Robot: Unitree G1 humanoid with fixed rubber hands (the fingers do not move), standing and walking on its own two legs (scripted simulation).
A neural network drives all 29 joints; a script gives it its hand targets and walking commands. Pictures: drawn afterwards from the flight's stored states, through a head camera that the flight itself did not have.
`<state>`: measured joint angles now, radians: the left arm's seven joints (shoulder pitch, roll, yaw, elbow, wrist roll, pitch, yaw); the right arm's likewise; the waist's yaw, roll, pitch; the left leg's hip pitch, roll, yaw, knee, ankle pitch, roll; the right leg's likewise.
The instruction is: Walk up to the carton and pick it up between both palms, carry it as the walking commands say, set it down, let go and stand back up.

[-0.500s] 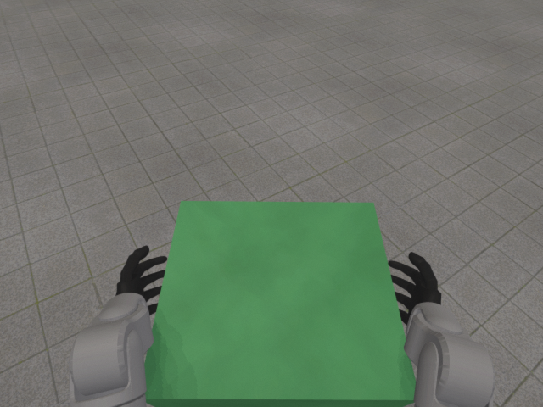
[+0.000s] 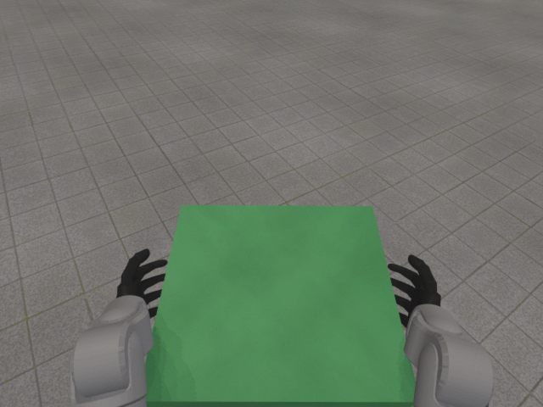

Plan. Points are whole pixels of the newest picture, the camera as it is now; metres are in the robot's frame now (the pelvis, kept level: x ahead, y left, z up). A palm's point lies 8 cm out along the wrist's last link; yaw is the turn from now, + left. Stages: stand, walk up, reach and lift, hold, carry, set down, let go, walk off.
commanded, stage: carry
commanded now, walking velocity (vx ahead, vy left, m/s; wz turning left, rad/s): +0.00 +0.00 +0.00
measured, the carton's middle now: (276, 309) +0.26 +0.00 +0.01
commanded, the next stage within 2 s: hold in 1.56 s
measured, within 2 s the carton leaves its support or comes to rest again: neither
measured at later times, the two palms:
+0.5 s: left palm (151, 308) +0.23 +0.17 +0.06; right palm (433, 317) +0.24 -0.20 +0.07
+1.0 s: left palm (162, 320) +0.22 +0.15 +0.06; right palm (449, 328) +0.22 -0.22 +0.07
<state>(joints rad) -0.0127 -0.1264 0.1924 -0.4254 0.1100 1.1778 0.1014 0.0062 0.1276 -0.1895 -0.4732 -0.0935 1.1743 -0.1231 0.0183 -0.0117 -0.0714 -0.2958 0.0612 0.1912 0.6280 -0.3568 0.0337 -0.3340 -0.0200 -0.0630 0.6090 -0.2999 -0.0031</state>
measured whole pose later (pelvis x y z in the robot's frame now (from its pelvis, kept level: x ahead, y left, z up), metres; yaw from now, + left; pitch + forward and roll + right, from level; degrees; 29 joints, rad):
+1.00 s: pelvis -0.01 -0.04 +0.00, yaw +1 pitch +1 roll +1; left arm -0.03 -0.13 0.20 -0.32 0.14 1.11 0.08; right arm 0.00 0.13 -0.20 -0.38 -0.12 1.11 -0.10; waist 0.01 -0.01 -0.07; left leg -0.30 0.09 0.16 0.61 -0.31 -0.02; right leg -0.34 0.01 -0.10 0.61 -0.29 -0.06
